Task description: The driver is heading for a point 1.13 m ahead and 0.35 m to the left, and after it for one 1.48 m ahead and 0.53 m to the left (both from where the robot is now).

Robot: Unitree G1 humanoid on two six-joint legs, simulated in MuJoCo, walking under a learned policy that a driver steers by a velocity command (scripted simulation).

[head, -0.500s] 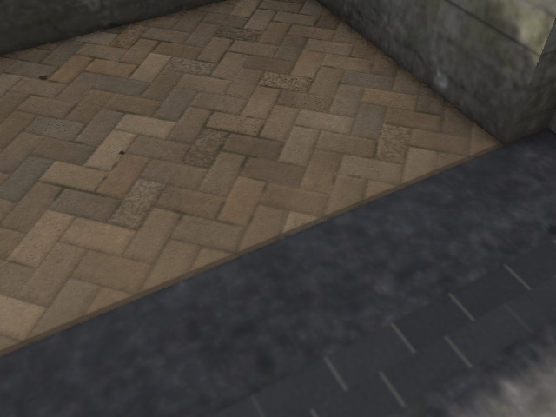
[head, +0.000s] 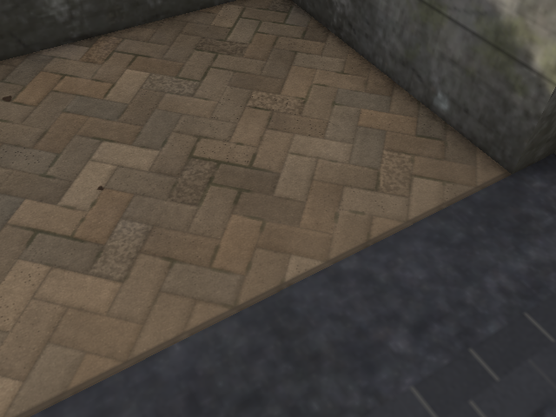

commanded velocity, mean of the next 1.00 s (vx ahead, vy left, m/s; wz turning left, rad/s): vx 0.98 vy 0.00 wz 0.55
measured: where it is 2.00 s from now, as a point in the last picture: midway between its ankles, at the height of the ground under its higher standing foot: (147, 164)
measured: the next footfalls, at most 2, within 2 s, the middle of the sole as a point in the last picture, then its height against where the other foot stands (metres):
right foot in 0.18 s outside the picture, level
left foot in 0.64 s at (243, 322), level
